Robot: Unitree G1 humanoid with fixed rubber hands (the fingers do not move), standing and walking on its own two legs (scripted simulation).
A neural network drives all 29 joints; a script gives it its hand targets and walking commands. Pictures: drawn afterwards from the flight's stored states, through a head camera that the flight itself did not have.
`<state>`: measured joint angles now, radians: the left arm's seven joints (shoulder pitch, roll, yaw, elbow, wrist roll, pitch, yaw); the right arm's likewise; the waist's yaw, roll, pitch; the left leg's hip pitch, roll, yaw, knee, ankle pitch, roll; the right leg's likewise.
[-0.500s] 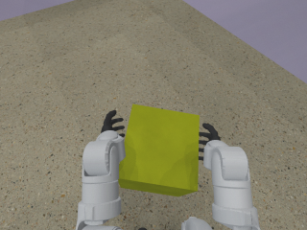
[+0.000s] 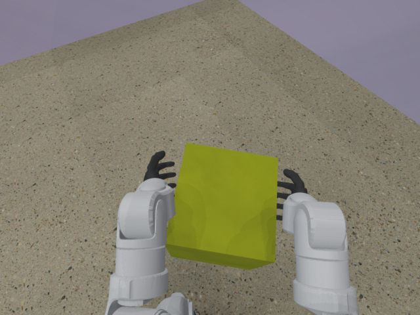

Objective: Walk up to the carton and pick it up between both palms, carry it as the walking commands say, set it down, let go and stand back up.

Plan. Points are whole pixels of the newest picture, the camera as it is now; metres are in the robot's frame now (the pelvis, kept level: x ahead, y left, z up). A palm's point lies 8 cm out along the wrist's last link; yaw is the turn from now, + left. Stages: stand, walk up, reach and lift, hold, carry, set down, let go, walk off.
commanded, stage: carry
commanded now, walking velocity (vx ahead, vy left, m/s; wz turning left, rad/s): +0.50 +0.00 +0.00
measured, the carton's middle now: (220, 211) +0.32 +0.01 -0.03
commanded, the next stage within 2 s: none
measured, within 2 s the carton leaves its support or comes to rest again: neither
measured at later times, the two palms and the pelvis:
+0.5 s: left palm (154, 88) +0.59 +0.16 +0.08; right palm (261, 96) +0.57 -0.09 +0.06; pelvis +0.26 +0.03 +0.00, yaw -2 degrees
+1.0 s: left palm (160, 28) +0.87 +0.18 +0.07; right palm (243, 33) +0.85 -0.07 +0.05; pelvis +0.55 +0.06 -0.02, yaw -2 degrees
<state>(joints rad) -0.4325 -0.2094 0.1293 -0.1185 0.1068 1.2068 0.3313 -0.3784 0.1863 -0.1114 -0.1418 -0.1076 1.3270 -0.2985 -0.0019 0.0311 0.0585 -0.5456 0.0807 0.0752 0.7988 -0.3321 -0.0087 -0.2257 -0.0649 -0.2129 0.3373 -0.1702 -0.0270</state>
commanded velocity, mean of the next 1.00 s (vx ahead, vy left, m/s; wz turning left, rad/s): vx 0.50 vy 0.00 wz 0.00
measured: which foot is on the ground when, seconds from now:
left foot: up 0.00-0.14, down 0.16-0.58, up 0.60-0.92, down 0.94-1.00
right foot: down 0.00-0.16, up 0.18-0.54, down 0.56-0.96, up 0.98-1.00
